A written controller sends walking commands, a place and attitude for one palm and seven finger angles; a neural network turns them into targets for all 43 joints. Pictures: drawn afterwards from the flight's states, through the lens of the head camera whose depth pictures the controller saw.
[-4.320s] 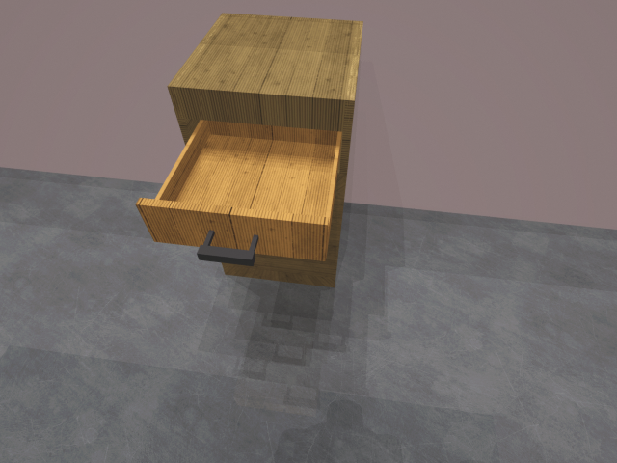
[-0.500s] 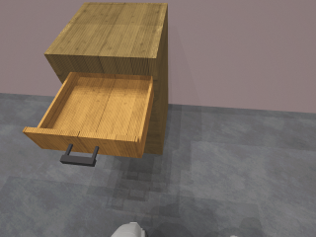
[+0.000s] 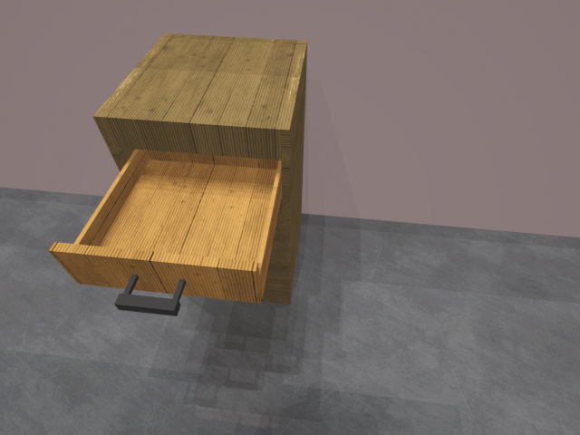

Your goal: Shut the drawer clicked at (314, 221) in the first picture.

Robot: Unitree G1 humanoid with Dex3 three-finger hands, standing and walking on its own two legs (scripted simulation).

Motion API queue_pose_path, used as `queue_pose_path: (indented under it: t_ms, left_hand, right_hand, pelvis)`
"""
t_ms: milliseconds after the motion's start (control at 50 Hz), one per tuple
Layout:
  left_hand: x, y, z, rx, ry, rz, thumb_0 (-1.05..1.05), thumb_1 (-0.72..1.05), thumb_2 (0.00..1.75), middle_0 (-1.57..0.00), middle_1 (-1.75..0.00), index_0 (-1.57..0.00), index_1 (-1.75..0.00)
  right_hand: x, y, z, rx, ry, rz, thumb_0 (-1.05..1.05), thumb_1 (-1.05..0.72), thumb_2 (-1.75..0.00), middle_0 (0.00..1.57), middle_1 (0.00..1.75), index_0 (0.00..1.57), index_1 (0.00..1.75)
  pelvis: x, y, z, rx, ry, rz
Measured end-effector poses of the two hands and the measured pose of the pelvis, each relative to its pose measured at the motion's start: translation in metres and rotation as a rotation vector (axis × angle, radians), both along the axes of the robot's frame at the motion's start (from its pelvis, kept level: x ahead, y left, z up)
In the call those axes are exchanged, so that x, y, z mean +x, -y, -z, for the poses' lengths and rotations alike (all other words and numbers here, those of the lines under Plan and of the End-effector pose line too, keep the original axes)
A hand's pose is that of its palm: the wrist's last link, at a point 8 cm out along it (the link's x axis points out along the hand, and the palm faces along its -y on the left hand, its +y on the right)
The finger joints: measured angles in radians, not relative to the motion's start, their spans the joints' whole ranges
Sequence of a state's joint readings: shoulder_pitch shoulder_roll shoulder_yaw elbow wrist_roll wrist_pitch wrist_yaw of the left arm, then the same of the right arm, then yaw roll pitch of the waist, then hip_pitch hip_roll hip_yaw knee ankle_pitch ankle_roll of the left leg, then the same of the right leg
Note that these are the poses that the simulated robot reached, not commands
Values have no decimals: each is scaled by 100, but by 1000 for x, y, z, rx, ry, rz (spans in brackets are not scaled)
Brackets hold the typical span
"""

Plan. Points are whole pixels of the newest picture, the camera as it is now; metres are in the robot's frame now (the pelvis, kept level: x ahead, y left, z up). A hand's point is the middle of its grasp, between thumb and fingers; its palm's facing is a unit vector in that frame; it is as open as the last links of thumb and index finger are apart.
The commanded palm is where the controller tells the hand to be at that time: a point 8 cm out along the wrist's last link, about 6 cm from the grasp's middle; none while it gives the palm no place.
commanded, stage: come to a stop and stand still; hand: left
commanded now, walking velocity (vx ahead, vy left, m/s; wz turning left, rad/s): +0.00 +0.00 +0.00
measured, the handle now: (152, 293) +0.37 +0.28 -0.12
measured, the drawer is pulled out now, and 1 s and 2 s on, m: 0.30 0.30 0.30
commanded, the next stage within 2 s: look again from close up in 0.66 s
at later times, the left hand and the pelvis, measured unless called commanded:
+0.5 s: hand out of the picture -0.04 +0.24 -0.17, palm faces -0.01 -0.98 -0.21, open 7.4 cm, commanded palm none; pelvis -0.04 +0.06 +0.01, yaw -2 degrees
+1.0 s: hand out of the picture -0.05 +0.19 -0.17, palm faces +0.00 -0.99 -0.15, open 7.4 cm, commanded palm none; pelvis -0.03 +0.05 +0.01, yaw -2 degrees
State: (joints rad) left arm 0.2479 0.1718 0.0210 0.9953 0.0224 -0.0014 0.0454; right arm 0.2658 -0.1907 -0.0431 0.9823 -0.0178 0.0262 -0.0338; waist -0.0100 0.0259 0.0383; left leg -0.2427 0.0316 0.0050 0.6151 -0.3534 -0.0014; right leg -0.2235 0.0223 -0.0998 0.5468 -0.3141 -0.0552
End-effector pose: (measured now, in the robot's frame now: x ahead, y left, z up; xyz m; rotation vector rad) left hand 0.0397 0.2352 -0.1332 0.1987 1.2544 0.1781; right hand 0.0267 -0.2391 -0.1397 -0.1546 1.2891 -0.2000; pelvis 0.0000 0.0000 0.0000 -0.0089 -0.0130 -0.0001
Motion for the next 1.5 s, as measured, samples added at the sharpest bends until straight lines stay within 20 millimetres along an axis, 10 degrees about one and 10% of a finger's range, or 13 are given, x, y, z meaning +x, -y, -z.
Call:
queue_pose_path:
  t_ms: [360,720,1500]
  left_hand:
    - [-37,-54,-1,-24,6,31,0,91,90,-20,-30,-20,-30]
    - [-127,-29,3,-78,-233,-25,0,91,90,-20,-30,-20,-30]
    - [-77,-13,5,-83,-157,-28,0,91,90,-20,-30,-20,-30]
  right_hand:
    - [-34,-63,-9,14,56,-15,0,-92,-90,20,30,20,30]
    - [-93,-76,-1,59,-129,34,0,-91,-90,20,30,20,30]
    - [-81,-68,3,76,-164,41,0,-91,-90,20,30,20,29]
  pelvis:
    - [-32,-55,-5,2,29,27]
    - [-40,-56,-8,8,15,34]
    - [-13,-42,-6,1,7,35]
